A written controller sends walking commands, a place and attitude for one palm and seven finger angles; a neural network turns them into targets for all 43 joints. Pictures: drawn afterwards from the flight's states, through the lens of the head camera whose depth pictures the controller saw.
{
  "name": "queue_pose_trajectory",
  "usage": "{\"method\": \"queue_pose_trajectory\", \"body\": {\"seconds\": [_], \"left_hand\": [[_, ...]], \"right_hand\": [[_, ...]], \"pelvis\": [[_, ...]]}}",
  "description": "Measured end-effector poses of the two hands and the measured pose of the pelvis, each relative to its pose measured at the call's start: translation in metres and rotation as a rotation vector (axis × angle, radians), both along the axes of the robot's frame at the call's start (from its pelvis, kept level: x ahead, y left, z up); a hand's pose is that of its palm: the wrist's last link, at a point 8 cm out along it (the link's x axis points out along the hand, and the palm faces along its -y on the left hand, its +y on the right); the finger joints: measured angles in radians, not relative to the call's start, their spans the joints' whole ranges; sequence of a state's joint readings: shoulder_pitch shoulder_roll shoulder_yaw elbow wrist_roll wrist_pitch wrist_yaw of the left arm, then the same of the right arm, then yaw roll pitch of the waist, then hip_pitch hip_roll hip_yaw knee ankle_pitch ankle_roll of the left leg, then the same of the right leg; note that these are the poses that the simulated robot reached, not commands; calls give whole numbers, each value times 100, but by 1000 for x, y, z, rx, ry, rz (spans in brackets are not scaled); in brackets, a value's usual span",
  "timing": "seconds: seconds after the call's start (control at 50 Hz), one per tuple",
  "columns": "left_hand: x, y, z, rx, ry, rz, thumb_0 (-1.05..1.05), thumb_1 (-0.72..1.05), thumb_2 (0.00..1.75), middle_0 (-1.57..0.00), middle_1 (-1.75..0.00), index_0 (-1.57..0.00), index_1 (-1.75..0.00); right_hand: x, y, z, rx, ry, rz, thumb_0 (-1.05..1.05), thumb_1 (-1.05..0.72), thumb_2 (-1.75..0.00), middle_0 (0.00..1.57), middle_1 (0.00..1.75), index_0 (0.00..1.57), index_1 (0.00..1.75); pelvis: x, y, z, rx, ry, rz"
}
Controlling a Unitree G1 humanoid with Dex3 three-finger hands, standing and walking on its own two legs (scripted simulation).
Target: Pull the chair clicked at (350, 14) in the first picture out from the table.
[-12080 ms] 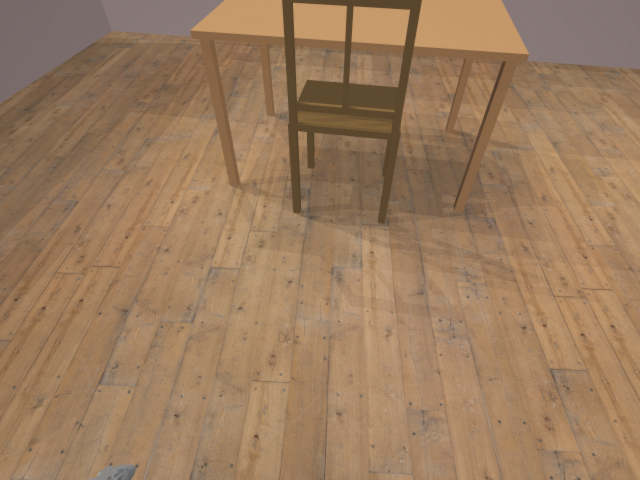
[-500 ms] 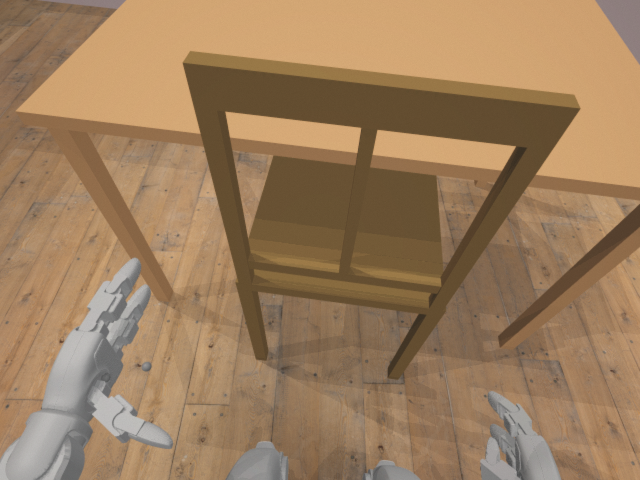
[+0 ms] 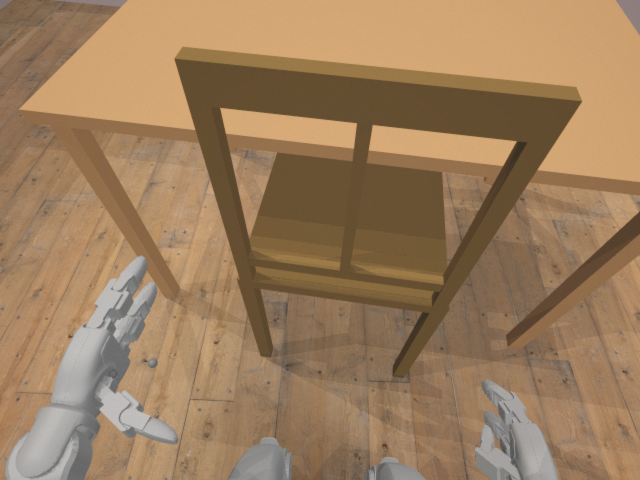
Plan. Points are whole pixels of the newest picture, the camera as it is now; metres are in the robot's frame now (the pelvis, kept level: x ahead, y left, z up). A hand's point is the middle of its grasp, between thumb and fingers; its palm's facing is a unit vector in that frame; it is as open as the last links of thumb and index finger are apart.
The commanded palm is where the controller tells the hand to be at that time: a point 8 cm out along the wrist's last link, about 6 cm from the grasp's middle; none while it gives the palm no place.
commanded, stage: aim the fingers beside a spindle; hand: left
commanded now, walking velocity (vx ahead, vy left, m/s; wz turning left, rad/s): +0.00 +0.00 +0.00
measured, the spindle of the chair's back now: (352, 209) +0.49 -0.02 +0.02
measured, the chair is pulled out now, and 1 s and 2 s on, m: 0.00 0.00 0.00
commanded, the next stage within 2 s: push the fingers through the gap in 1.90 s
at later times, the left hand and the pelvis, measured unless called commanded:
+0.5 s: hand (183, 324) +0.29 +0.18 +0.02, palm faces -0.12 -0.99 -0.06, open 16.9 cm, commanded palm +0.28 +0.24 +0.02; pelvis +0.00 +0.00 -0.01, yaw -1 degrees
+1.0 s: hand (197, 304) +0.33 +0.18 +0.00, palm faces -0.12 -0.99 -0.05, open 16.9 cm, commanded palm +0.32 +0.23 +0.00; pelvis -0.01 +0.00 -0.03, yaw -1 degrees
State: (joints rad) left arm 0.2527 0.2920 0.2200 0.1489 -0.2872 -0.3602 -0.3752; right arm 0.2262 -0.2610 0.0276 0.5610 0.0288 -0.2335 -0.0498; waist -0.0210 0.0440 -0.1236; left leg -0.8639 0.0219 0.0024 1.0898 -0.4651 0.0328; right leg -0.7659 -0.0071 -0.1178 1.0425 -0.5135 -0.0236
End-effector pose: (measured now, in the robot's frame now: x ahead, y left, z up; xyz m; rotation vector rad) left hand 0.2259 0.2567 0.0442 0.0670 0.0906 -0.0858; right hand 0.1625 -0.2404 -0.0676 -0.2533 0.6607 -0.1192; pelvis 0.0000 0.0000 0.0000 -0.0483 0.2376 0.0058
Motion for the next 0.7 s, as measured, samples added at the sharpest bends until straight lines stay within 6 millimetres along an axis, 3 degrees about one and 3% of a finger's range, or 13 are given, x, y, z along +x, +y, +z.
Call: {"method": "queue_pose_trajectory", "body": {"seconds": [0.22,0.7], "left_hand": [[25,-11,-8,-11,-24,-26,-1,-50,30,-6,-8,-6,-8],[71,-16,-27,-6,-20,-23,-1,-50,30,-6,-8,-6,-8]], "right_hand": [[-11,-9,-10,-14,41,-20,1,-90,-90,20,30,20,30],[-33,-16,-33,-14,144,-44,1,-90,-90,20,30,20,30]], "pelvis": [[-1,-2,-6,4,24,-7],[-2,-1,-16,8,79,-19]]}}
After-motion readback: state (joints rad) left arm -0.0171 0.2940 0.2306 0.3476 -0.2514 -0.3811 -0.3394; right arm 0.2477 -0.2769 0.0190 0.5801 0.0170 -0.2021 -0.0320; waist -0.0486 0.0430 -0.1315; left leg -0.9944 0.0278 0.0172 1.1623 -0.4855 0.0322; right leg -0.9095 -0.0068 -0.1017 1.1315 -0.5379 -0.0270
